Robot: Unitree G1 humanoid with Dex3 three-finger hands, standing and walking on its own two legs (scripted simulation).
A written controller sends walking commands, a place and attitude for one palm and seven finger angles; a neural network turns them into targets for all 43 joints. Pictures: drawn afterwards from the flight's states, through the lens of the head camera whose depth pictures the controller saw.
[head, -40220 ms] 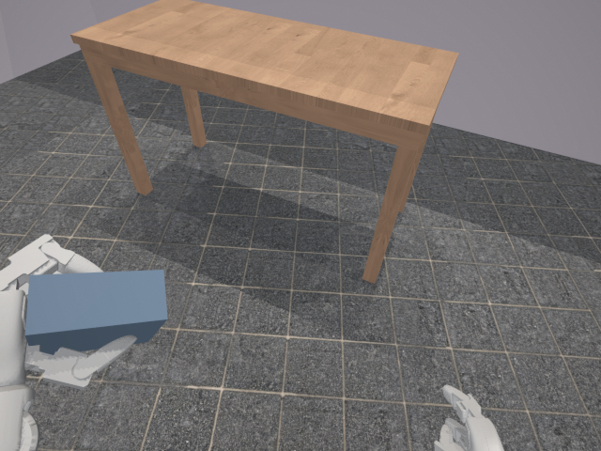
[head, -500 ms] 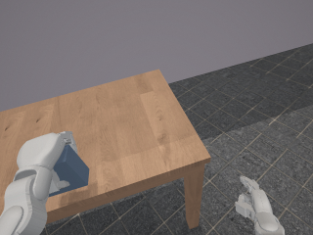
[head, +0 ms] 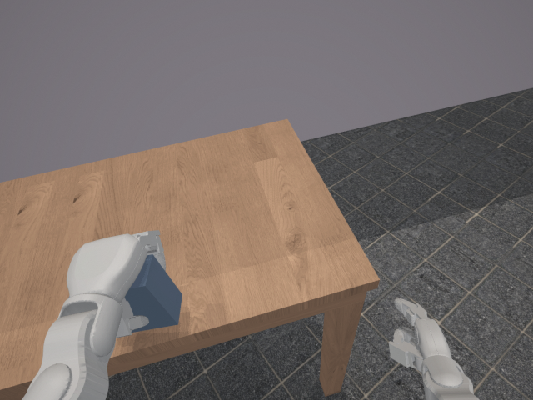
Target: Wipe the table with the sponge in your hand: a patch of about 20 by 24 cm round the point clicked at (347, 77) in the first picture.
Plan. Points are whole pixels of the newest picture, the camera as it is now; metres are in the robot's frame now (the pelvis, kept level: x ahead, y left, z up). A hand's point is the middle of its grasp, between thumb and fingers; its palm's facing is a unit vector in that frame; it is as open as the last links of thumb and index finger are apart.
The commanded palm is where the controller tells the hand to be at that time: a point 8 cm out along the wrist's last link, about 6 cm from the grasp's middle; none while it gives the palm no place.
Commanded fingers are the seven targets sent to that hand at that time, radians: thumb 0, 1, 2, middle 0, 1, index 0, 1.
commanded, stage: move the sponge above the wiping area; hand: left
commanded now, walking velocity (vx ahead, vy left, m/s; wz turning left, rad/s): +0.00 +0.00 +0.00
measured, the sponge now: (136, 302) +0.21 +0.24 +0.05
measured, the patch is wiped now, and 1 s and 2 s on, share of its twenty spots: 0.00 0.00 0.00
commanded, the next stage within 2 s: none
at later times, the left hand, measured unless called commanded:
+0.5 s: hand (121, 272) +0.23 +0.25 +0.11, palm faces +0.06 -0.03 -1.00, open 9.5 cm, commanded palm +0.20 +0.25 +0.17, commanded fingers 0.00 0.10 1.30 -1.20 -1.60 -1.20 -1.60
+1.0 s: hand (118, 263) +0.24 +0.26 +0.11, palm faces +0.11 -0.05 -0.99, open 9.5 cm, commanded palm +0.20 +0.25 +0.16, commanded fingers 0.00 0.10 1.30 -1.20 -1.60 -1.20 -1.60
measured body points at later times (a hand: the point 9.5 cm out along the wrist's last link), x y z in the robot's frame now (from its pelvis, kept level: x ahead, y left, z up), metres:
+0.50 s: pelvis +0.00 -0.02 +0.00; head -0.01 -0.06 +0.45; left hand +0.22 +0.25 +0.16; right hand +0.26 -0.21 -0.08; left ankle -0.01 +0.09 -0.74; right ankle +0.01 -0.11 -0.74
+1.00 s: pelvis +0.01 -0.03 +0.00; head -0.01 -0.07 +0.45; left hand +0.23 +0.26 +0.17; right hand +0.24 -0.24 -0.09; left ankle -0.01 +0.09 -0.74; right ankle +0.01 -0.11 -0.74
